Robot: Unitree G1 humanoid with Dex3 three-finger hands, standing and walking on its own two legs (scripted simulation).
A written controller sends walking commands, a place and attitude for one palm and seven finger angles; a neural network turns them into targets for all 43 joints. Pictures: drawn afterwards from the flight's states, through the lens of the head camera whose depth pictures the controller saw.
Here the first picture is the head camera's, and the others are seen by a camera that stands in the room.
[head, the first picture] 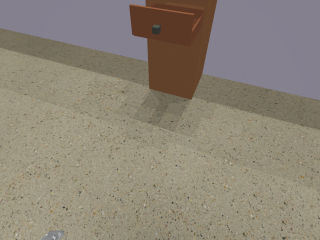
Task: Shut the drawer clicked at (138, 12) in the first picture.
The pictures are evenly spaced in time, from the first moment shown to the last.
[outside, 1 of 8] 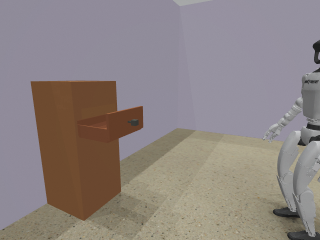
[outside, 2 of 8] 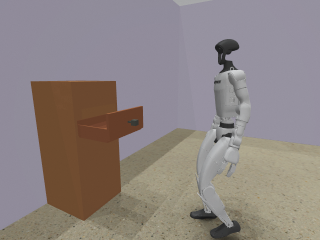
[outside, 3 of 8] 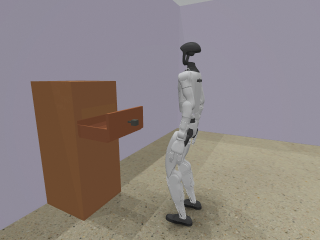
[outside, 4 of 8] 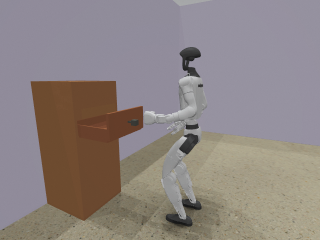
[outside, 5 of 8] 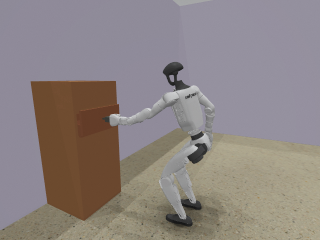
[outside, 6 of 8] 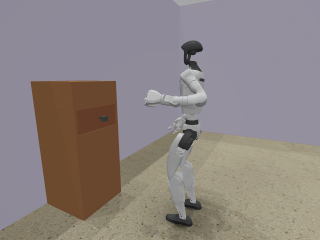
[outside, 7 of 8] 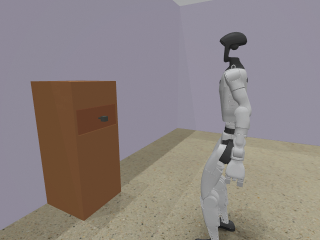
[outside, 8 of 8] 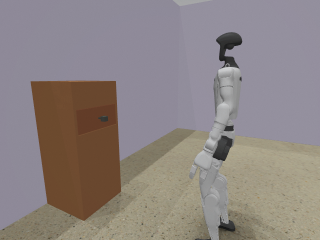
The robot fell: no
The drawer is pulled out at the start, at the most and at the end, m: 0.28 0.28 0.00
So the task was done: yes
